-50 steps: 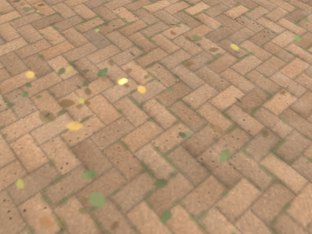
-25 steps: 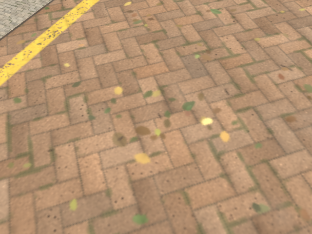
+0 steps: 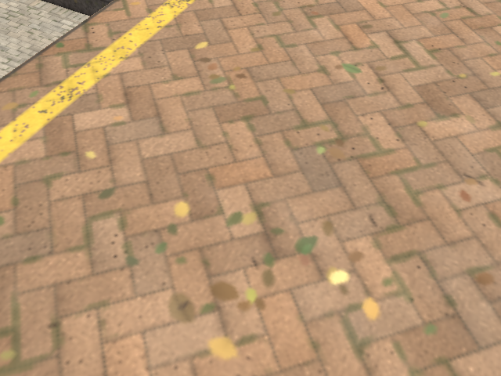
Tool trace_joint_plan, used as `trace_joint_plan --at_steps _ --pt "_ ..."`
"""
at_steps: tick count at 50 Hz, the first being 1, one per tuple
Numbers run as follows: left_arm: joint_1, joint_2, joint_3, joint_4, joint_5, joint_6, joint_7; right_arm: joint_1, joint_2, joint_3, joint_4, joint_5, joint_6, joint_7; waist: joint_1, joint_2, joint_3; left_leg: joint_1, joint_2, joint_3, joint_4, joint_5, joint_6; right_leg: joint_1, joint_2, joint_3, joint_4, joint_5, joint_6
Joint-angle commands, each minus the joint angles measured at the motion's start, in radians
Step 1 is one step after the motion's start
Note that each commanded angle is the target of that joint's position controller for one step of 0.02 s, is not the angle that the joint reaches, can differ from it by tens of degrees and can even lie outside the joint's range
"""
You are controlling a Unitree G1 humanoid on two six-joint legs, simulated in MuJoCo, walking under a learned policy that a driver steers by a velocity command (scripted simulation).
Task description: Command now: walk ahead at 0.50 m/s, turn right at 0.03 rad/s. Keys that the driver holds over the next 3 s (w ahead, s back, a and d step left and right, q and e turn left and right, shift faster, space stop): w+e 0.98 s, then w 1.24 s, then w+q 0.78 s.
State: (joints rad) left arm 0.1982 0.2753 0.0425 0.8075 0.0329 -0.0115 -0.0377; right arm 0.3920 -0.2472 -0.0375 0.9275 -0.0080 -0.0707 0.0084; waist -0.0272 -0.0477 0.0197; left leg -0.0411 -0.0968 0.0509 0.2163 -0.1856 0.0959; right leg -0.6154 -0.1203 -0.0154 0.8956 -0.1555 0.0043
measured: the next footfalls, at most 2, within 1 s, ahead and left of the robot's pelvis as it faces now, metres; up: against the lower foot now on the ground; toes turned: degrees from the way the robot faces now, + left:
right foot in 0.24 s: +0.29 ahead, -0.12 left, +0.00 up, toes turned -9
left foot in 0.76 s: +0.62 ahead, -0.03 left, +0.00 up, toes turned -25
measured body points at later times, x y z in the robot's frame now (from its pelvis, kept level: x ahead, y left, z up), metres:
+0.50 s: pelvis +0.28 -0.07 +0.00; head +0.30 -0.09 +0.45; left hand +0.36 +0.20 -0.13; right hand +0.36 -0.35 -0.12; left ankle +0.38 +0.08 -0.68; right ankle +0.25 -0.12 -0.75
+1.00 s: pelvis +0.54 -0.10 +0.00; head +0.57 -0.10 +0.45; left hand +0.79 +0.08 -0.12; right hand +0.46 -0.37 -0.11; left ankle +0.58 -0.01 -0.75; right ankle +0.50 -0.22 -0.67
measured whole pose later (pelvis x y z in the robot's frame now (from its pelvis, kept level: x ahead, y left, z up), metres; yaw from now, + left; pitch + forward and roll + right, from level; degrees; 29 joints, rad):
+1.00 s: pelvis +0.54 -0.10 +0.00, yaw -32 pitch +1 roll +1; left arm 0.22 0.32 0.07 0.76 0.04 0.01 -0.05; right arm 0.31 -0.26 -0.04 0.83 -0.02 -0.09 0.00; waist -0.02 -0.06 0.02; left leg -0.14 -0.01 0.12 0.32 -0.19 0.04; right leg -0.58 -0.03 0.03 1.08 -0.25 -0.03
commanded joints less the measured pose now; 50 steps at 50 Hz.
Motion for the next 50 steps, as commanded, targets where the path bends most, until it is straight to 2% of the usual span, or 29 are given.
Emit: trace_joint_plan --at_steps 1,4,8,10,11,12,13,14,15,16,17,18,20,23,25,28,32,34,36,37,38,39,40,41,42,43,45,47,50 --pt "-0.065 0.036 0.002 -0.064 -0.008 -0.01 -0.003 -0.011 -0.128 -0.025 -0.037 -0.004 -0.021 0.0 0.007 0.097 0.061 -0.028 0.271 -0.13 -0.126 0.245 0.124 -0.034 0.006 -0.01 -0.105 0.108 0.0" --pt "-0.144 0.035 -0.002 -0.089 -0.013 -0.014 -0.004 0.037 -0.124 -0.022 -0.005 -0.014 -0.025 -0.007 -0.02 0.094 0.085 0.036 0.292 -0.069 -0.122 0.303 0.102 -0.032 0.039 -0.013 -0.193 0.147 -0.031" --pt "-0.177 0.042 -0.001 -0.113 -0.003 -0.021 -0.007 0.043 -0.132 -0.02 0.021 -0.02 -0.021 -0.024 -0.015 0.095 0.091 0.148 0.324 -0.005 -0.038 0.505 0.066 0.002 0.081 -0.054 -0.279 0.066 -0.091" --pt "-0.101 0.054 0.009 -0.094 0.0 -0.024 0.0 0.023 -0.158 -0.024 0.025 -0.025 -0.019 -0.03 0.023 0.121 0.032 0.179 0.322 0.04 0.128 0.85 0.042 0.129 0.147 -0.107 -0.298 -0.028 -0.134" --pt "0.0 0.071 0.019 -0.064 0.003 -0.029 0.004 0.017 -0.172 -0.027 0.025 -0.028 -0.011 -0.032 0.067 0.122 -0.03 0.18 0.311 0.063 0.294 0.955 0.031 0.238 0.188 -0.125 -0.328 -0.059 -0.156" --pt "0.159 0.099 0.036 -0.015 0.014 -0.036 0.009 0.006 -0.178 -0.027 0.016 -0.024 -0.006 -0.035 0.136 0.103 -0.116 0.078 0.287 0.096 0.517 0.864 0.007 0.453 0.191 -0.089 -0.387 -0.026 -0.189" --pt "0.303 0.209 0.07 0.009 0.027 -0.037 0.022 0.012 -0.132 -0.012 -0.033 -0.007 -0.012 -0.033 0.179 -0.021 -0.232 -0.204 0.217 0.125 0.86 0.517 -0.028 0.74 -0.031 0.231 -0.414 -0.092 -0.281" --pt "0.274 0.264 0.087 0.008 -0.003 -0.026 0.022 0.036 -0.097 -0.012 -0.062 0.001 -0.024 -0.016 0.115 -0.227 -0.318 -0.54 -0.006 0.029 1.174 -0.296 -0.066 0.932 -0.237 0.765 -0.575 0.002 -0.417" --pt "0.204 0.242 0.085 0.0 -0.034 -0.02 0.017 -0.037 -0.142 -0.019 -0.075 -0.023 -0.029 -0.011 0.108 -0.066 -0.238 -0.642 0.075 -0.122 1.215 -0.248 -0.051 0.873 -0.208 0.686 -0.59 0.001 -0.401" --pt "0.15 0.192 0.074 -0.009 -0.033 -0.018 0.02 -0.097 -0.131 -0.014 -0.095 -0.014 -0.041 -0.006 0.094 0.005 -0.12 -0.657 0.122 -0.117 1.17 -0.167 -0.051 0.738 -0.186 0.553 -0.602 0.053 -0.378" --pt "0.122 0.138 0.06 -0.004 -0.027 -0.018 0.022 -0.11 -0.118 -0.011 -0.1 -0.012 -0.045 -0.006 0.059 0.071 -0.035 -0.621 0.158 -0.109 1.073 -0.127 -0.055 0.608 -0.14 0.463 -0.628 0.136 -0.335" --pt "0.105 0.115 0.052 0.002 -0.03 -0.022 0.026 -0.123 -0.111 -0.011 -0.112 -0.025 -0.032 -0.006 0.031 0.071 -0.003 -0.576 0.179 -0.113 1.004 -0.125 -0.069 0.525 -0.095 0.4 -0.642 0.201 -0.309" --pt "0.104 0.11 0.049 0.004 -0.032 -0.035 0.027 -0.099 -0.09 -0.005 -0.113 -0.043 0.005 -0.003 0.004 0.041 -0.018 -0.502 0.182 -0.098 0.929 -0.125 -0.098 0.452 -0.047 0.328 -0.664 0.274 -0.296" --pt "0.141 0.144 0.059 0.013 -0.034 -0.048 0.029 -0.168 -0.075 0.0 -0.148 -0.043 0.026 0.003 0.01 0.021 -0.001 -0.534 0.182 -0.067 0.8 -0.06 -0.135 0.413 -0.009 0.288 -0.695 0.263 -0.294" --pt "0.174 0.145 0.061 0.018 -0.036 -0.045 0.03 -0.266 -0.075 0.002 -0.184 -0.04 0.027 0.006 0.039 0.011 0.025 -0.573 0.182 -0.058 0.681 0.03 -0.154 0.419 0.012 0.288 -0.706 0.234 -0.272" --pt "0.221 0.149 0.065 0.022 -0.035 -0.04 0.031 -0.37 -0.07 0.01 -0.219 -0.031 0.023 0.013 0.085 -0.009 0.018 -0.573 0.161 -0.057 0.532 0.147 -0.159 0.469 0.031 0.292 -0.676 0.257 -0.235" --pt "0.266 0.158 0.068 0.022 -0.021 -0.034 0.039 -0.462 -0.082 0.015 -0.262 -0.021 0.011 0.014 0.12 -0.02 0.009 -0.553 0.124 -0.061 0.419 0.153 -0.146 0.552 0.012 0.338 -0.604 0.352 -0.219" --pt "0.241 0.171 0.072 0.009 -0.015 -0.033 0.046 -0.438 -0.104 0.011 -0.267 -0.018 0.003 0.011 0.095 -0.031 0.005 -0.473 0.11 -0.08 0.352 0.103 -0.127 0.557 -0.003 0.377 -0.561 0.371 -0.197" --pt "0.182 0.191 0.076 -0.012 -0.013 -0.037 0.047 -0.3 -0.14 -0.004 -0.232 -0.016 -0.008 0.001 0.024 -0.033 -0.037 -0.258 0.073 -0.073 0.283 0.027 -0.096 0.504 0.013 0.394 -0.456 0.446 -0.162" --pt "0.169 0.18 0.072 -0.013 -0.021 -0.044 0.039 -0.177 -0.17 -0.017 -0.201 -0.024 -0.022 -0.01 -0.04 0.02 -0.101 -0.078 0.097 -0.092 0.216 0.039 -0.067 0.455 0.073 0.351 -0.29 0.44 -0.137" --pt "0.173 0.111 0.052 -0.043 -0.034 -0.055 0.031 -0.019 -0.247 -0.036 -0.195 -0.045 -0.03 -0.029 -0.097 0.135 -0.25 0.147 0.318 -0.309 0.176 -0.163 -0.012 0.35 0.137 0.264 -0.021 0.233 -0.108" --pt "0.288 0.033 0.035 -0.075 -0.059 -0.052 0.031 -0.016 -0.331 -0.057 -0.198 -0.053 -0.012 -0.035 -0.027 0.355 -0.336 0.347 0.556 -0.748 0.069 -0.248 0.104 0.049 0.286 0.139 0.217 -0.407 -0.079" --pt "0.276 0.12 0.042 -0.042 -0.023 -0.033 0.042 -0.066 -0.255 -0.052 -0.2 -0.038 0.003 -0.03 -0.009 0.218 -0.245 0.249 0.54 -0.803 0.054 -0.379 0.119 -0.05 0.189 0.128 0.321 -0.377 -0.089" --pt "0.204 0.137 0.049 -0.039 -0.013 -0.027 0.034 -0.123 -0.163 -0.029 -0.215 -0.03 0.004 -0.026 -0.01 0.101 -0.12 0.119 0.484 -0.637 0.039 -0.349 0.093 -0.045 0.148 0.127 0.321 -0.275 -0.087" --pt "0.164 0.117 0.045 -0.047 -0.012 -0.025 0.024 -0.162 -0.122 -0.018 -0.211 -0.029 0.002 -0.022 0.006 0.083 -0.055 0.027 0.43 -0.492 0.016 -0.201 0.072 -0.022 0.117 0.115 0.285 -0.213 -0.078" --pt "0.147 0.107 0.045 -0.051 -0.002 -0.017 0.014 -0.16 -0.108 -0.013 -0.203 -0.028 -0.003 -0.023 0.014 0.126 -0.028 -0.023 0.389 -0.382 0.001 -0.083 0.05 0.0 0.093 0.104 0.257 -0.19 -0.068" --pt "0.148 0.091 0.042 -0.055 0.005 0.005 -0.002 -0.134 -0.106 -0.013 -0.179 -0.018 -0.02 -0.021 0.03 0.169 -0.019 -0.068 0.349 -0.259 -0.017 0.069 0.038 0.029 0.081 0.086 0.247 -0.16 -0.051" --pt "0.105 0.079 0.038 -0.078 0.003 0.015 -0.012 -0.111 -0.115 -0.02 -0.164 -0.009 -0.035 -0.014 0.034 0.157 -0.018 -0.06 0.357 -0.193 -0.04 0.159 0.053 -0.008 0.072 0.08 0.24 -0.119 -0.04" --pt "0.007 0.066 0.03 -0.115 0.005 0.018 -0.023 -0.078 -0.121 -0.025 -0.143 -0.011 -0.039 -0.01 0.021 0.138 0.008 -0.047 0.357 -0.109 -0.074 0.201 0.069 -0.081 0.056 0.075 0.169 -0.035 -0.021"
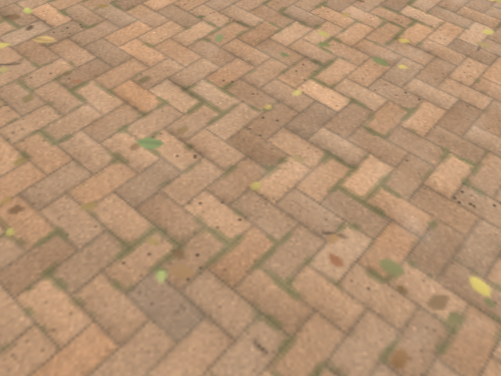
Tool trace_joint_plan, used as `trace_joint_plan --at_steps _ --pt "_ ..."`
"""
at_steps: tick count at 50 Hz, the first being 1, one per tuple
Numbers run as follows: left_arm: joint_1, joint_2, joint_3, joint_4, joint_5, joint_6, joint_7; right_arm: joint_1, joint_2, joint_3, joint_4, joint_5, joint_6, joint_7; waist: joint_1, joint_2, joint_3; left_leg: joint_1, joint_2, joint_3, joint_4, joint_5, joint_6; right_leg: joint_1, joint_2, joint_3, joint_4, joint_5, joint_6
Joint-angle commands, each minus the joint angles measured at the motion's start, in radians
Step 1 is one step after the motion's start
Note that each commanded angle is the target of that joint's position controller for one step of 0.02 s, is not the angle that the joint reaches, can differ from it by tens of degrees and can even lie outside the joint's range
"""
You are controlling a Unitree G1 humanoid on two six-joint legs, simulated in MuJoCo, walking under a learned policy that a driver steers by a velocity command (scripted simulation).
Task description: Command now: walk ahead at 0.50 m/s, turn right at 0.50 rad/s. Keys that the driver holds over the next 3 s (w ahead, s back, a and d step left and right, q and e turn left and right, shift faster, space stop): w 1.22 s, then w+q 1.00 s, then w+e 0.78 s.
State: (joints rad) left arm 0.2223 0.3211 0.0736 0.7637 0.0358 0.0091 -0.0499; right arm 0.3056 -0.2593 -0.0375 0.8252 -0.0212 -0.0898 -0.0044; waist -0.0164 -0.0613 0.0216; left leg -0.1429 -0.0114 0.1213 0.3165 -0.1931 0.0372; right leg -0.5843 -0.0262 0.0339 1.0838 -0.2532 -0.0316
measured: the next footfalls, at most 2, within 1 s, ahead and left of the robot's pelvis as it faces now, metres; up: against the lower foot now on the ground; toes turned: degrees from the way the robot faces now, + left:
right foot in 0.26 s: +0.27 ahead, -0.13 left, +0.00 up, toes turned -8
left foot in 0.78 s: +0.59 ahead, +0.03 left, +0.00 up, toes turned -2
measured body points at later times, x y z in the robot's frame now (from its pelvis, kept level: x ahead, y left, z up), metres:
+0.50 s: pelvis +0.26 -0.06 +0.00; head +0.27 -0.08 +0.45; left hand +0.32 +0.20 -0.12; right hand +0.31 -0.33 -0.14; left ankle +0.31 +0.09 -0.67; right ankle +0.23 -0.13 -0.75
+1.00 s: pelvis +0.54 -0.03 +0.00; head +0.55 -0.02 +0.45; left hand +0.63 +0.22 -0.14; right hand +0.54 -0.30 -0.13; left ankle +0.55 +0.03 -0.75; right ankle +0.51 -0.18 -0.67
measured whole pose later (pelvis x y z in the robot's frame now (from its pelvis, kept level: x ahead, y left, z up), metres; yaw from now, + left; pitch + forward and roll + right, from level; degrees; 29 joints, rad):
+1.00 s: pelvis +0.54 -0.03 +0.00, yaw -6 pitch -1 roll +0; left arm 0.24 0.25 0.04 0.93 0.03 -0.04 -0.02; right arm 0.31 -0.23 -0.05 0.95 -0.01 -0.08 0.01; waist 0.00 -0.04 0.04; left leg -0.16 -0.06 0.10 0.34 -0.17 0.09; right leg -0.49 -0.06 0.01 1.07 -0.27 -0.06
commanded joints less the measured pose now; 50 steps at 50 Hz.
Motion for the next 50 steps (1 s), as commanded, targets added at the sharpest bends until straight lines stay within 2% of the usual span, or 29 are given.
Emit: trace_joint_plan --at_steps 1,5,9,11,12,13,14,15,16,17,18,19,20,22,27,30,34,36,37,38,39,40,41,42,43,44,45,47,50 --pt "-0.046 0.012 -0.006 -0.081 0.001 -0.005 -0.012 0.022 -0.108 -0.026 -0.03 0.0 -0.02 0.005 0.006 0.149 0.015 0.056 0.262 -0.152 -0.179 0.227 0.128 -0.116 -0.034 0.023 -0.069 0.093 0.018" --pt "-0.163 -0.021 -0.03 -0.111 0.0 -0.017 -0.019 0.051 -0.118 -0.028 0.001 0.001 -0.019 0.013 -0.016 0.156 0.04 0.036 0.231 -0.047 -0.183 0.273 0.108 -0.009 -0.015 -0.042 -0.338 0.198 0.005" --pt "-0.23 -0.005 -0.035 -0.133 0.007 -0.025 -0.014 0.126 -0.151 -0.035 0.052 0.002 0.001 0.009 -0.031 0.16 0.055 0.131 0.275 -0.038 -0.131 0.392 0.1 0.058 0.008 -0.101 -0.475 0.107 -0.044" --pt "-0.161 0.009 -0.028 -0.111 0.016 -0.036 -0.002 0.134 -0.172 -0.037 0.073 0.004 0.014 0.005 0.01 0.163 0.01 0.18 0.276 -0.013 0.017 0.668 0.09 0.179 0.055 -0.13 -0.537 0.032 -0.082" --pt "-0.028 0.018 -0.02 -0.064 0.023 -0.049 0.006 0.133 -0.169 -0.034 0.08 0.01 0.022 0.003 0.075 0.135 -0.063 0.154 0.248 0.027 0.187 0.74 0.072 0.354 0.087 -0.143 -0.614 0.074 -0.106" --pt "0.138 0.066 -0.001 -0.008 0.037 -0.058 0.019 0.134 -0.14 -0.022 0.066 0.012 0.022 0.002 0.136 0.093 -0.175 0.009 0.213 0.044 0.401 0.57 0.052 0.61 0.016 -0.056 -0.61 0.059 -0.136" --pt "0.255 0.191 0.03 0.002 0.044 -0.06 0.035 0.173 -0.039 0.005 0.002 0.033 0.016 0.017 0.153 -0.142 -0.332 -0.355 0.079 0.073 0.78 0.045 0.0 0.945 -0.307 0.401 -0.649 -0.023 -0.252" --pt "0.261 0.204 0.037 0.008 -0.003 -0.05 0.043 0.14 -0.113 -0.021 0.009 0.013 0.02 0.012 0.15 -0.119 -0.36 -0.48 0.003 -0.077 0.944 -0.339 0.001 0.923 -0.392 0.646 -0.769 0.11 -0.29" --pt "0.18 0.175 0.03 0.013 -0.018 -0.048 0.047 0.064 -0.13 -0.031 -0.007 0.009 0.023 0.012 0.116 -0.036 -0.206 -0.545 0.059 -0.141 0.976 -0.264 0.012 0.814 -0.337 0.463 -0.76 0.171 -0.268" --pt "0.12 0.108 0.012 0.013 -0.016 -0.054 0.047 0.04 -0.098 -0.02 -0.009 0.015 0.016 0.017 0.08 -0.006 -0.102 -0.527 0.09 -0.143 0.918 -0.192 0.016 0.671 -0.29 0.344 -0.787 0.236 -0.237" --pt "0.075 0.062 -0.002 0.016 -0.017 -0.06 0.045 0.046 -0.084 -0.019 0.003 0.012 0.02 0.019 0.042 0.005 -0.046 -0.481 0.116 -0.139 0.845 -0.155 0.014 0.573 -0.236 0.256 -0.825 0.264 -0.196" --pt "0.044 0.034 -0.011 0.021 -0.024 -0.066 0.044 0.073 -0.077 -0.018 0.017 -0.004 0.034 0.021 0.006 -0.018 -0.019 -0.423 0.127 -0.136 0.8 -0.133 0.004 0.493 -0.196 0.195 -0.857 0.281 -0.17" --pt "0.037 0.022 -0.015 0.024 -0.022 -0.074 0.042 0.1 -0.065 -0.017 0.034 -0.013 0.049 0.026 -0.007 -0.028 -0.025 -0.379 0.123 -0.128 0.787 -0.112 -0.003 0.456 -0.18 0.159 -0.88 0.294 -0.167" --pt "0.069 0.034 -0.011 0.049 -0.027 -0.089 0.041 0.079 -0.055 -0.02 0.031 -0.016 0.061 0.036 -0.016 -0.013 -0.017 -0.392 0.121 -0.115 0.761 -0.069 -0.014 0.446 -0.167 0.13 -0.918 0.327 -0.184" --pt "0.147 0.036 -0.008 0.103 -0.031 -0.097 0.042 -0.126 -0.042 -0.015 -0.028 -0.015 0.062 0.042 0.021 0.003 0.056 -0.519 0.14 -0.101 0.554 0.103 -0.043 0.49 -0.151 0.072 -0.973 0.322 -0.19" --pt "0.191 0.045 -0.008 0.133 -0.028 -0.099 0.043 -0.228 -0.029 -0.005 -0.057 -0.009 0.057 0.045 0.049 0.001 0.069 -0.49 0.116 -0.078 0.408 0.177 -0.036 0.521 -0.15 0.039 -0.968 0.368 -0.178" --pt "0.24 0.061 -0.007 0.175 -0.019 -0.096 0.054 -0.309 -0.046 -0.005 -0.09 -0.007 0.052 0.042 0.064 0.003 0.088 -0.468 0.085 -0.065 0.297 0.157 0.003 0.62 -0.187 0.037 -0.935 0.448 -0.165" --pt "0.228 0.074 -0.005 0.187 -0.015 -0.093 0.06 -0.291 -0.057 -0.01 -0.09 -0.008 0.045 0.038 0.044 0.002 0.081 -0.412 0.06 -0.053 0.256 0.088 0.035 0.662 -0.202 0.028 -0.878 0.575 -0.151" --pt "0.212 0.082 -0.004 0.19 -0.012 -0.092 0.063 -0.242 -0.066 -0.016 -0.076 -0.008 0.041 0.032 0.018 -0.003 0.054 -0.331 0.031 -0.041 0.236 0.047 0.052 0.67 -0.198 0.015 -0.809 0.718 -0.137" --pt "0.199 0.09 -0.002 0.194 -0.011 -0.089 0.063 -0.135 -0.079 -0.025 -0.042 -0.01 0.034 0.023 -0.031 0.003 -0.004 -0.198 -0.005 -0.023 0.199 0.028 0.072 0.665 -0.178 -0.007 -0.674 0.839 -0.122" --pt "0.195 0.08 -0.007 0.195 -0.012 -0.087 0.062 0.038 -0.107 -0.039 0.017 -0.021 0.023 0.012 -0.1 0.039 -0.103 0.028 -0.004 -0.034 0.155 0.052 0.102 0.586 -0.129 -0.047 -0.463 0.797 -0.102" --pt "0.225 0.02 -0.027 0.159 -0.034 -0.091 0.058 0.198 -0.203 -0.064 0.045 -0.045 0.017 -0.002 -0.135 0.164 -0.24 0.32 0.239 -0.326 0.13 -0.058 0.173 0.333 -0.054 -0.096 -0.135 0.461 -0.069" --pt "0.315 -0.033 -0.032 0.161 -0.046 -0.091 0.051 0.221 -0.272 -0.082 0.059 -0.032 0.023 0.004 -0.087 0.355 -0.327 0.474 0.446 -0.777 -0.01 -0.063 0.284 0.052 0.133 -0.066 0.155 -0.28 -0.046" --pt "0.221 0.049 -0.011 0.162 -0.022 -0.085 0.057 0.121 -0.208 -0.069 0.048 0.001 0.031 0.01 -0.065 0.178 -0.209 0.367 0.388 -0.727 -0.037 -0.13 0.248 -0.027 0.065 0.055 0.216 -0.23 -0.066" --pt "0.163 0.041 -0.01 0.145 -0.023 -0.09 0.05 0.02 -0.145 -0.052 0.031 0.008 0.03 0.013 -0.031 0.128 -0.086 0.22 0.357 -0.576 -0.06 -0.106 0.224 -0.035 0.018 0.043 0.183 -0.131 -0.07" --pt "0.133 0.021 -0.015 0.143 -0.024 -0.091 0.046 -0.03 -0.096 -0.038 0.028 0.004 0.024 0.016 -0.007 0.1 -0.035 0.124 0.309 -0.479 -0.098 -0.034 0.196 -0.004 -0.019 0.031 0.125 -0.071 -0.068" --pt "0.133 0.01 -0.015 0.147 -0.011 -0.081 0.042 -0.042 -0.071 -0.03 0.039 0.007 0.018 0.014 0.016 0.118 -0.002 0.056 0.269 -0.401 -0.119 0.042 0.171 0.034 -0.041 0.021 0.081 -0.047 -0.058" --pt "0.155 -0.017 -0.021 0.16 0.002 -0.058 0.031 -0.019 -0.052 -0.022 0.065 0.008 0.004 0.012 0.041 0.137 -0.009 -0.003 0.234 -0.319 -0.149 0.145 0.162 0.098 -0.05 0.001 0.044 -0.023 -0.034" --pt "0.071 -0.029 -0.023 0.135 0.002 -0.044 0.02 0.037 -0.085 -0.03 0.102 0.015 -0.01 0.011 0.042 0.119 0.025 -0.003 0.222 -0.26 -0.198 0.176 0.179 0.021 -0.076 -0.026 -0.031 0.046 -0.004"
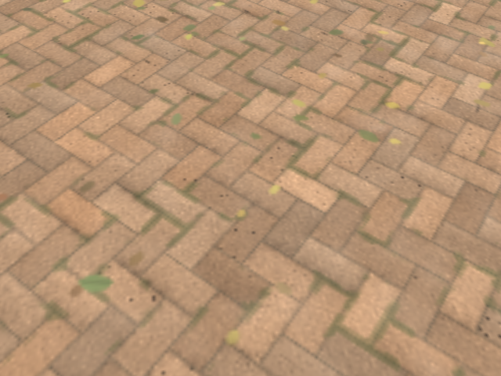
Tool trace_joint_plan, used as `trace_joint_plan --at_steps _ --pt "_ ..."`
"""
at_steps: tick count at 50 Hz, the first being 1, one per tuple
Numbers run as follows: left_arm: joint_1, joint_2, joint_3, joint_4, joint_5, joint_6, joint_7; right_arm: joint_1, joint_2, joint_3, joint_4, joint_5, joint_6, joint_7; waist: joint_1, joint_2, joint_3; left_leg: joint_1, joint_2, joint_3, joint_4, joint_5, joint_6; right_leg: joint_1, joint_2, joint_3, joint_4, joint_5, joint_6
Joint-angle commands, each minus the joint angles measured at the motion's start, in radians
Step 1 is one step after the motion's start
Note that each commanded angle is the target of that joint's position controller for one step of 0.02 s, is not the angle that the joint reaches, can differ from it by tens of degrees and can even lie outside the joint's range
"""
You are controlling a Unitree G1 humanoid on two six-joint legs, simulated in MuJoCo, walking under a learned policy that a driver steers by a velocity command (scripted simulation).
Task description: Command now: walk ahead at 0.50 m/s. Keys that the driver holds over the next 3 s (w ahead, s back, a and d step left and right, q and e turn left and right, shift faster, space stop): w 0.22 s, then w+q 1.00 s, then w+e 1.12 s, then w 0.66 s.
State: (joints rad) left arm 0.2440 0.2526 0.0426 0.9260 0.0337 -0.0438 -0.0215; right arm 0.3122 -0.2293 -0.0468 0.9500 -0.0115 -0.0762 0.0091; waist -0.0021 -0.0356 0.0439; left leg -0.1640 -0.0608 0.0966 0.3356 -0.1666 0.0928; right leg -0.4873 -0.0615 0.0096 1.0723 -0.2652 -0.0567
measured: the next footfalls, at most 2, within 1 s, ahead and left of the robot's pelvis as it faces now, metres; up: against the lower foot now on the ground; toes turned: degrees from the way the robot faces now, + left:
right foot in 0.32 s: +0.35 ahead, -0.12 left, +0.00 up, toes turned -2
left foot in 0.88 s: +0.59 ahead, +0.10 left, +0.00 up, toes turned +24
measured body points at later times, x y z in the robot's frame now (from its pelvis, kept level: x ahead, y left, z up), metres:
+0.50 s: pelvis +0.27 -0.06 +0.00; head +0.30 -0.07 +0.45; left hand +0.33 +0.21 -0.13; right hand +0.31 -0.31 -0.16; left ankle +0.20 +0.08 -0.66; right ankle +0.31 -0.12 -0.75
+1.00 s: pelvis +0.52 +0.03 -0.02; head +0.55 +0.05 +0.43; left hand +0.47 +0.29 -0.16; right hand +0.72 -0.18 -0.15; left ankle +0.55 +0.08 -0.75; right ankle +0.46 -0.14 -0.64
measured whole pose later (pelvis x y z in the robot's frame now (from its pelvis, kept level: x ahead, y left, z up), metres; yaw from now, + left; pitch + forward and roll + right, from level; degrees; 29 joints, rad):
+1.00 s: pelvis +0.52 +0.03 -0.02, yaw +23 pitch +0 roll +0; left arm 0.26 0.22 0.05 0.91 0.02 -0.07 0.00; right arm 0.18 -0.26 -0.08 0.90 -0.02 -0.01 0.01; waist 0.01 -0.01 0.08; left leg -0.32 -0.12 0.08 0.53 -0.21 0.14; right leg -0.35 -0.08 -0.04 1.25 -0.36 0.00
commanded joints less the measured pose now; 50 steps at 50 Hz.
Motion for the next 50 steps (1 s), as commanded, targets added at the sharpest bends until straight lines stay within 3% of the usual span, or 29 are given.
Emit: trace_joint_plan --at_steps 1,6,12,14,15,16,17,18,19,20,21,23,26,28,33,37,40,42,43,44,45,46,47,48,49,50 --pt "0.004 0.041 0.007 -0.041 0.004 0.011 -0.009 0.047 -0.114 -0.021 -0.014 0.006 -0.024 -0.003 0.019 0.089 0.019 0.028 0.266 -0.222 -0.232 0.147 0.125 -0.113 -0.05 -0.01 -0.059 0.093 0.031" --pt "-0.187 0.02 -0.007 -0.099 -0.007 0.006 -0.013 0.115 -0.107 -0.015 0.023 0.005 -0.022 -0.003 -0.025 0.093 0.05 0.078 0.23 -0.147 -0.238 0.237 0.106 -0.132 -0.037 -0.057 -0.33 0.24 0.051" --pt "-0.292 0.04 -0.004 -0.141 -0.008 -0.005 -0.005 0.18 -0.116 -0.017 0.068 -0.007 -0.014 -0.018 -0.047 0.101 0.066 0.228 0.285 -0.151 -0.162 0.405 0.099 -0.1 0.0 -0.07 -0.487 0.203 0.005" --pt "-0.23 0.056 0.005 -0.131 -0.008 -0.017 0.001 0.148 -0.134 -0.021 0.068 -0.012 -0.009 -0.023 -0.005 0.104 0.041 0.246 0.29 -0.159 -0.063 0.58 0.082 0.003 0.033 -0.072 -0.532 0.122 -0.02" --pt "-0.126 0.07 0.015 -0.099 -0.006 -0.026 0.008 0.126 -0.143 -0.024 0.066 -0.011 -0.007 -0.023 0.041 0.1 -0.011 0.232 0.272 -0.153 0.053 0.683 0.069 0.135 0.064 -0.083 -0.572 0.101 -0.035" --pt "0.049 0.099 0.03 -0.042 0.005 -0.039 0.019 0.111 -0.134 -0.02 0.061 -0.006 -0.005 -0.02 0.112 0.058 -0.108 0.148 0.22 -0.119 0.25 0.638 0.049 0.367 0.058 -0.073 -0.628 0.139 -0.06" --pt "0.23 0.189 0.053 -0.015 0.031 -0.049 0.034 0.113 -0.091 -0.006 0.024 0.004 -0.008 -0.016 0.164 -0.05 -0.253 -0.052 0.153 -0.079 0.55 0.305 0.029 0.633 -0.175 0.17 -0.646 0.042 -0.106" --pt "0.239 0.275 0.075 -0.012 0.028 -0.038 0.03 0.254 0.012 0.01 0.02 0.039 -0.003 -0.014 0.095 -0.273 -0.355 -0.378 -0.018 -0.051 0.852 -0.376 -0.003 0.832 -0.417 0.602 -0.78 -0.041 -0.217" --pt "0.144 0.189 0.06 -0.033 0.0 -0.026 0.025 0.176 -0.11 -0.02 0.038 0.01 0.01 -0.022 0.082 -0.068 -0.252 -0.435 0.054 -0.157 0.917 -0.32 0.014 0.706 -0.361 0.569 -0.814 -0.144 -0.182" --pt "0.041 0.117 0.039 -0.051 -0.007 -0.028 0.023 0.104 -0.106 -0.026 0.02 0.008 0.009 -0.015 0.05 -0.024 -0.116 -0.439 0.094 -0.164 0.892 -0.217 0.017 0.559 -0.319 0.41 -0.842 -0.126 -0.15" --pt "-0.004 0.074 0.028 -0.053 -0.005 -0.035 0.021 0.076 -0.077 -0.023 0.016 0.009 0.01 -0.01 0.029 -0.009 -0.054 -0.411 0.126 -0.157 0.856 -0.155 0.012 0.458 -0.277 0.294 -0.88 -0.024 -0.122" --pt "-0.008 0.039 0.018 -0.035 -0.012 -0.049 0.031 0.08 -0.052 -0.024 0.02 -0.014 0.035 0.004 -0.008 -0.043 -0.017 -0.355 0.153 -0.146 0.814 -0.11 -0.007 0.363 -0.215 0.131 -0.909 0.105 -0.075" --pt "0.051 0.049 0.021 -0.008 -0.023 -0.073 0.033 0.034 -0.025 -0.026 -0.001 -0.016 0.062 0.019 -0.023 -0.034 -0.008 -0.398 0.16 -0.127 0.801 -0.049 -0.023 0.363 -0.204 0.02 -0.927 0.244 -0.071" --pt "0.082 0.055 0.024 0.004 -0.021 -0.078 0.035 -0.032 -0.023 -0.025 -0.027 -0.017 0.07 0.026 -0.018 -0.031 0.011 -0.468 0.171 -0.115 0.77 0.019 -0.032 0.379 -0.198 -0.039 -0.939 0.279 -0.071" --pt "0.131 0.051 0.02 0.028 -0.017 -0.076 0.041 -0.214 -0.011 -0.01 -0.097 -0.015 0.067 0.044 0.008 -0.026 0.058 -0.494 0.156 -0.052 0.51 0.166 -0.042 0.409 -0.168 -0.168 -0.939 0.392 -0.062" --pt "0.198 0.077 0.025 0.055 -0.015 -0.065 0.051 -0.324 -0.013 0.0 -0.148 -0.022 0.065 0.052 0.037 -0.027 0.072 -0.464 0.128 0.025 0.355 0.149 -0.006 0.515 -0.2 -0.229 -0.905 0.519 -0.059" --pt "0.197 0.102 0.032 0.06 -0.01 -0.047 0.06 -0.305 -0.034 -0.008 -0.155 -0.025 0.065 0.049 0.01 -0.05 0.043 -0.383 0.068 0.068 0.309 0.03 0.047 0.599 -0.217 -0.276 -0.78 0.844 -0.053" --pt "0.18 0.134 0.042 0.054 -0.008 -0.03 0.062 -0.192 -0.061 -0.024 -0.128 -0.026 0.064 0.039 -0.042 -0.07 -0.026 -0.253 0.001 0.091 0.292 -0.081 0.094 0.623 -0.222 -0.292 -0.576 1.058 -0.053" --pt "0.174 0.147 0.046 0.047 -0.008 -0.02 0.059 -0.089 -0.084 -0.038 -0.099 -0.027 0.057 0.032 -0.081 -0.063 -0.087 -0.129 -0.03 0.082 0.246 -0.1 0.121 0.588 -0.223 -0.291 -0.402 1.02 -0.049" --pt "0.149 0.149 0.047 0.027 -0.012 -0.016 0.052 0.065 -0.135 -0.063 -0.054 -0.038 0.048 0.019 -0.159 0.0 -0.164 0.099 0.0 -0.008 0.149 -0.089 0.164 0.435 -0.201 -0.301 -0.136 0.813 -0.017" --pt "0.178 0.039 0.025 -0.039 -0.028 -0.022 0.035 0.098 -0.259 -0.096 -0.059 -0.046 0.05 0.005 -0.116 0.22 -0.256 0.422 0.307 -0.474 0.12 -0.123 0.3 0.007 -0.053 -0.289 0.247 0.028 0.043" --pt "0.07 0.093 0.037 -0.096 -0.023 -0.036 0.026 0.092 -0.29 -0.101 -0.077 -0.014 0.065 0.005 -0.12 0.172 -0.299 0.472 0.406 -0.851 -0.05 -0.114 0.368 -0.203 0.09 -0.063 0.419 -0.271 0.064" --pt "-0.022 0.094 0.034 -0.123 -0.022 -0.05 0.02 0.05 -0.266 -0.093 -0.071 -0.004 0.07 -0.005 -0.109 0.081 -0.154 0.381 0.387 -0.68 -0.075 -0.056 0.329 -0.296 0.012 0.012 0.382 -0.168 0.052" --pt "-0.011 0.086 0.029 -0.119 -0.028 -0.062 0.019 0.004 -0.209 -0.079 -0.07 0.002 0.065 -0.009 -0.066 0.032 -0.072 0.254 0.354 -0.577 -0.086 0.044 0.285 -0.257 -0.025 0.012 0.283 -0.085 0.047" --pt "0.011 0.084 0.032 -0.102 -0.022 -0.059 0.023 -0.044 -0.169 -0.069 -0.075 0.003 0.057 -0.013 -0.018 -0.008 -0.025 0.152 0.296 -0.484 -0.094 0.16 0.24 -0.193 -0.052 0.015 0.195 -0.059 0.051" --pt "0.032 0.082 0.032 -0.1 -0.001 -0.041 0.024 -0.071 -0.142 -0.059 -0.079 0.011 0.047 -0.017 0.014 -0.001 -0.022 0.085 0.252 -0.418 -0.102 0.242 0.219 -0.126 -0.064 0.018 0.143 -0.05 0.066"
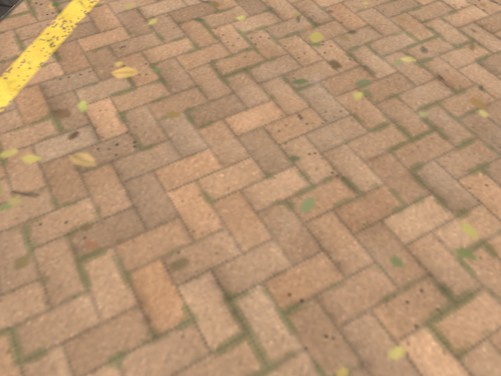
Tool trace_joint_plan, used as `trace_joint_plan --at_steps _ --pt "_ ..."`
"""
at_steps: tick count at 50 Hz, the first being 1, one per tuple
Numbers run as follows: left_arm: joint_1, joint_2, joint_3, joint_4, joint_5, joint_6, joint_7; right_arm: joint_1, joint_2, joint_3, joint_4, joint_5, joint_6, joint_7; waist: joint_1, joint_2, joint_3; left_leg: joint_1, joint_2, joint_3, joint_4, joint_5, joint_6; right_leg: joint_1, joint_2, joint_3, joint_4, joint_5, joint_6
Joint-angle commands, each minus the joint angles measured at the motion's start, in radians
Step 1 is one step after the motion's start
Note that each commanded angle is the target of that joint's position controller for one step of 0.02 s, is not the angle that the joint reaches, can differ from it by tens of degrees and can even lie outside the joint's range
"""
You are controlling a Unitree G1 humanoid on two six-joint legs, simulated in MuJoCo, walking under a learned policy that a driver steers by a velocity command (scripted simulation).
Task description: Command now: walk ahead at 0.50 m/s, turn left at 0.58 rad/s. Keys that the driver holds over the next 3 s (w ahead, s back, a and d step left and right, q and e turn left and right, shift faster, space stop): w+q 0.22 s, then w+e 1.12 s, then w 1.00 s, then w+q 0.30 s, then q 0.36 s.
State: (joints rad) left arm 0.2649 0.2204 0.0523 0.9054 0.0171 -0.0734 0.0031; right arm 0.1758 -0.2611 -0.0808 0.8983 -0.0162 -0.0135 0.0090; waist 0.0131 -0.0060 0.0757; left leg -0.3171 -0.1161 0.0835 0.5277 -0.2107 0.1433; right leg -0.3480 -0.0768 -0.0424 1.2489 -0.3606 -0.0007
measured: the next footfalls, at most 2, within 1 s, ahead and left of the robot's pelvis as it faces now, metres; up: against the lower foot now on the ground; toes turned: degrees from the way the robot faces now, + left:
right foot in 0.42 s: +0.43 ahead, -0.09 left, +0.00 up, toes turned +6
left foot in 0.96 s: +0.70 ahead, +0.10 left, +0.00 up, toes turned -10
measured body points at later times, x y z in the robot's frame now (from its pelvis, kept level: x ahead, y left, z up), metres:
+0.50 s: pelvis +0.29 -0.03 +0.00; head +0.32 -0.04 +0.44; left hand +0.41 +0.24 -0.11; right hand +0.32 -0.31 -0.14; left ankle +0.09 +0.03 -0.65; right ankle +0.39 -0.09 -0.73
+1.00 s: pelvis +0.56 +0.01 +0.00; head +0.59 +0.02 +0.45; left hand +0.57 +0.30 -0.13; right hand +0.75 -0.25 -0.08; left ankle +0.66 +0.10 -0.73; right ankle +0.40 -0.09 -0.69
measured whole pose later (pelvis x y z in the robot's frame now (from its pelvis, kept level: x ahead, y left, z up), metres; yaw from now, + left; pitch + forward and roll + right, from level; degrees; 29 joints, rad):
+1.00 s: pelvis +0.56 +0.01 +0.00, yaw -9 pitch +2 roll -1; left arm 0.42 0.29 0.08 0.87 0.00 -0.04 0.00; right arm 0.03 -0.25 0.00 0.70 -0.05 -0.08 -0.01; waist 0.09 -0.01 0.03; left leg -0.43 -0.02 0.00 0.54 -0.13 0.03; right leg -0.15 0.12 0.18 0.78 -0.48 -0.08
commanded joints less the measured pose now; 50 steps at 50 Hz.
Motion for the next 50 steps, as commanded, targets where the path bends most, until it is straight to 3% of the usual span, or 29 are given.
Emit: trace_joint_plan --at_steps 1,3,6,12,14,16,19,20,21,22,23,24,25,26,28,31,35,38,42,44,46,47,48,49,50 --pt "0.028 0.106 0.021 -0.074 0.028 0.009 -0.003 0.06 -0.1 -0.019 -0.033 0.018 -0.027 -0.017 0.014 -0.017 -0.07 0.206 0.279 -0.369 -0.296 0.335 0.159 -0.217 -0.053 0.072 -0.069 0.049 0.022" --pt "0.013 0.09 0.018 -0.088 0.033 0.035 -0.012 0.094 -0.122 -0.021 -0.026 0.023 -0.046 -0.013 0.022 -0.003 -0.075 0.175 0.246 -0.335 -0.302 0.395 0.156 -0.211 -0.048 0.054 -0.132 0.063 0.046" --pt "-0.106 0.092 0.014 -0.135 0.029 0.048 -0.016 0.162 -0.146 -0.026 -0.022 0.018 -0.049 -0.009 -0.016 0.029 -0.045 0.173 0.225 -0.342 -0.326 0.353 0.134 -0.283 -0.046 0.039 -0.256 0.168 0.066" --pt "-0.296 0.096 0.002 -0.207 0.02 0.042 -0.026 0.274 -0.144 -0.022 -0.014 0.012 -0.044 -0.013 -0.089 0.065 -0.033 0.318 0.221 -0.367 -0.299 0.389 0.095 -0.366 -0.005 0.04 -0.5 0.327 0.056" --pt "-0.337 0.086 -0.008 -0.219 0.018 0.032 -0.033 0.306 -0.121 -0.012 -0.001 0.007 -0.049 -0.019 -0.112 0.072 -0.025 0.357 0.23 -0.34 -0.297 0.45 0.08 -0.339 0.008 0.012 -0.581 0.365 0.031" --pt "-0.365 0.09 -0.011 -0.235 0.012 0.025 -0.037 0.32 -0.124 -0.007 0.008 0.0 -0.055 -0.023 -0.12 0.083 -0.011 0.39 0.255 -0.327 -0.298 0.505 0.064 -0.295 0.023 -0.007 -0.643 0.359 -0.007" --pt "-0.235 0.132 0.005 -0.204 0.006 0.017 -0.03 0.269 -0.158 -0.009 0.009 -0.01 -0.065 -0.031 -0.04 0.103 -0.042 0.415 0.279 -0.273 -0.2 0.793 0.017 -0.1 0.079 -0.021 -0.713 0.246 -0.079" --pt "-0.118 0.154 0.017 -0.166 0.002 0.013 -0.02 0.257 -0.169 -0.011 0.012 -0.016 -0.065 -0.03 0.012 0.096 -0.1 0.428 0.265 -0.243 -0.067 0.919 0.005 0.019 0.116 -0.034 -0.731 0.207 -0.104" --pt "0.039 0.169 0.027 -0.116 0.006 0.007 -0.01 0.242 -0.17 -0.01 0.01 -0.016 -0.064 -0.028 0.088 0.064 -0.176 0.378 0.229 -0.195 0.128 0.895 -0.011 0.199 0.116 -0.028 -0.786 0.238 -0.132" --pt "0.2 0.23 0.043 -0.087 0.025 0.003 0.001 0.256 -0.125 0.005 -0.017 -0.014 -0.067 -0.027 0.134 -0.036 -0.287 0.199 0.178 -0.152 0.422 0.584 -0.026 0.43 -0.08 0.214 -0.784 0.153 -0.185" --pt "0.204 0.323 0.068 -0.07 0.027 0.01 -0.007 0.379 -0.05 0.015 -0.023 0.013 -0.07 -0.013 0.046 -0.306 -0.346 -0.163 -0.028 -0.091 0.756 -0.226 -0.081 0.633 -0.301 0.752 -0.917 0.139 -0.352" --pt "0.1 0.238 0.052 -0.083 -0.011 0.022 -0.024 0.314 -0.118 0.011 -0.024 -0.024 -0.072 -0.017 0.02 -0.137 -0.245 -0.279 0.043 -0.18 0.811 -0.24 -0.061 0.549 -0.265 0.826 -0.992 0.016 -0.333" --pt "0.011 0.185 0.041 -0.105 -0.017 0.024 -0.029 0.214 -0.129 0.009 -0.046 -0.022 -0.077 -0.011 0.006 -0.053 -0.119 -0.304 0.097 -0.176 0.781 -0.14 -0.065 0.413 -0.235 0.648 -0.993 0.035 -0.316" --pt "-0.013 0.152 0.032 -0.104 -0.007 0.022 -0.031 0.153 -0.118 0.016 -0.065 -0.022 -0.084 -0.006 0.002 0.004 -0.074 -0.289 0.129 -0.166 0.729 -0.091 -0.073 0.326 -0.185 0.548 -1.008 0.16 -0.297" --pt "0.007 0.134 0.023 -0.074 -0.01 0.012 -0.022 0.139 -0.096 0.023 -0.085 -0.033 -0.067 0.002 -0.035 -0.022 -0.06 -0.228 0.165 -0.158 0.635 -0.072 -0.101 0.233 -0.107 0.421 -1.026 0.34 -0.262" --pt "0.062 0.167 0.033 -0.051 -0.021 0.0 -0.017 0.119 -0.073 0.034 -0.105 -0.036 -0.041 0.007 -0.042 -0.045 -0.076 -0.222 0.174 -0.126 0.544 -0.082 -0.148 0.194 -0.074 0.359 -1.046 0.432 -0.274" --pt "0.127 0.181 0.041 -0.043 -0.02 0.009 -0.012 -0.065 -0.063 0.045 -0.173 -0.031 -0.033 0.009 0.005 -0.048 -0.024 -0.296 0.187 -0.096 0.338 0.053 -0.197 0.166 -0.038 0.344 -1.087 0.371 -0.256" --pt "0.178 0.187 0.048 -0.039 -0.019 0.013 -0.011 -0.162 -0.054 0.054 -0.207 -0.022 -0.036 0.014 0.046 -0.058 -0.035 -0.292 0.17 -0.095 0.207 0.158 -0.205 0.213 -0.021 0.344 -1.055 0.409 -0.224" --pt "0.22 0.195 0.053 -0.043 -0.006 0.021 -0.003 -0.253 -0.061 0.06 -0.249 -0.011 -0.047 0.013 0.078 -0.067 -0.046 -0.269 0.135 -0.098 0.102 0.158 -0.194 0.287 -0.035 0.382 -0.973 0.528 -0.212" --pt "0.194 0.208 0.058 -0.059 0.0 0.023 0.004 -0.23 -0.08 0.056 -0.254 -0.008 -0.056 0.01 0.052 -0.078 -0.054 -0.188 0.123 -0.116 0.037 0.111 -0.176 0.288 -0.048 0.417 -0.925 0.554 -0.189" --pt "0.134 0.228 0.065 -0.083 0.0 0.021 0.005 -0.101 -0.113 0.043 -0.22 -0.006 -0.067 0.0 -0.015 -0.08 -0.092 0.02 0.09 -0.11 -0.041 0.048 -0.148 0.232 -0.032 0.436 -0.83 0.604 -0.154" --pt "0.119 0.221 0.062 -0.088 -0.008 0.014 -0.002 0.013 -0.144 0.03 -0.19 -0.013 -0.08 -0.012 -0.074 -0.029 -0.152 0.195 0.114 -0.13 -0.107 0.062 -0.12 0.182 0.025 0.398 -0.68 0.596 -0.129" --pt "0.117 0.158 0.045 -0.118 -0.022 0.004 -0.01 0.165 -0.222 0.01 -0.181 -0.035 -0.089 -0.031 -0.131 0.09 -0.291 0.412 0.325 -0.331 -0.144 -0.12 -0.065 0.08 0.089 0.308 -0.422 0.416 -0.1" --pt "0.215 0.079 0.028 -0.148 -0.046 0.007 -0.009 0.183 -0.303 -0.009 -0.187 -0.047 -0.071 -0.038 -0.079 0.294 -0.364 0.605 0.558 -0.739 -0.247 -0.233 0.031 -0.212 0.234 0.173 -0.189 -0.186 -0.074" --pt "0.233 0.159 0.036 -0.125 -0.011 0.024 0.0 0.145 -0.247 -0.008 -0.182 -0.032 -0.056 -0.033 -0.044 0.212 -0.299 0.517 0.565 -0.84 -0.258 -0.349 0.065 -0.312 0.147 0.15 -0.067 -0.182 -0.083"
Over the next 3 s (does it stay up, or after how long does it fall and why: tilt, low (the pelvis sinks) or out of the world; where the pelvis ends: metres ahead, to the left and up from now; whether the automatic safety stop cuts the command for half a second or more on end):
stays up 1.45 -0.39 0.00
